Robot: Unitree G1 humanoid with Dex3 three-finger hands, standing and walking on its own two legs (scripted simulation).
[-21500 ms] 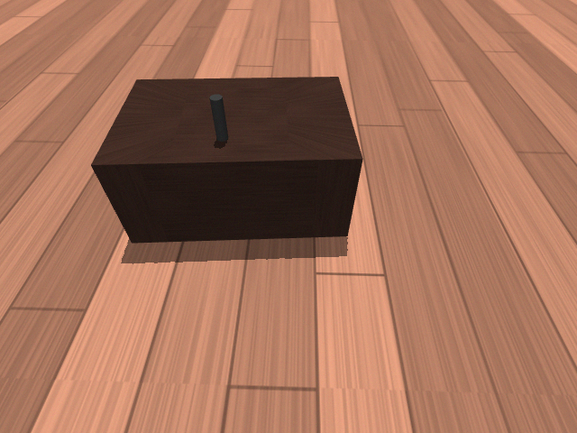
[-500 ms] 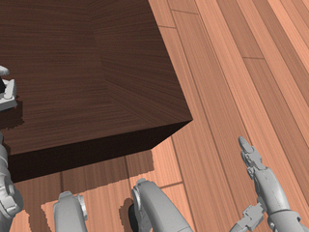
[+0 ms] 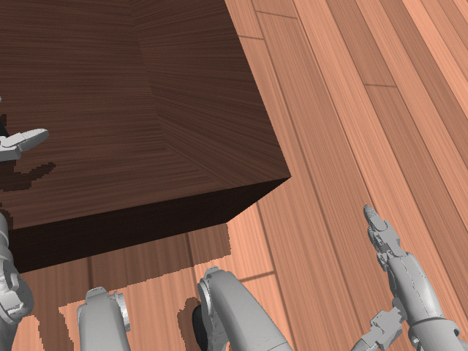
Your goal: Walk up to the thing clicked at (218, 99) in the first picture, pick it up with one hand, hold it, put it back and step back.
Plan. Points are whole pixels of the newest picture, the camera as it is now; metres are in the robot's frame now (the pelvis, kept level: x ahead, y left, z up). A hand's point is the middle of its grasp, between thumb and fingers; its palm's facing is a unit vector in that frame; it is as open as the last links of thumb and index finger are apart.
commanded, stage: withdraw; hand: left
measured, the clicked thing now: out of the picture +0.52 +0.25 -0.04
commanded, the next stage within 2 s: rise in 0.46 s
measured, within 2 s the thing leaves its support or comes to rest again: neither
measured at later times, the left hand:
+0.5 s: hand out of the picture +0.53 +0.31 +0.04, palm faces +0.36 -0.93 -0.03, open 17.4 cm
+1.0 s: hand out of the picture +0.45 +0.41 +0.15, palm faces +0.54 -0.77 -0.34, open 16.8 cm
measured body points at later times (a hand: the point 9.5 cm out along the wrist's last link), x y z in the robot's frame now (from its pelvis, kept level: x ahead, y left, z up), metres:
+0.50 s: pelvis +0.01 +0.00 +0.03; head +0.18 +0.10 +0.44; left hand +0.50 +0.36 +0.05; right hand +0.18 -0.26 +0.11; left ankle +0.07 +0.12 -0.54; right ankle +0.04 -0.15 -0.54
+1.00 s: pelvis +0.03 +0.00 +0.11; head +0.13 +0.06 +0.55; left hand +0.42 +0.44 +0.17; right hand +0.21 -0.21 +0.09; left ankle +0.07 +0.12 -0.54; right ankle +0.04 -0.15 -0.54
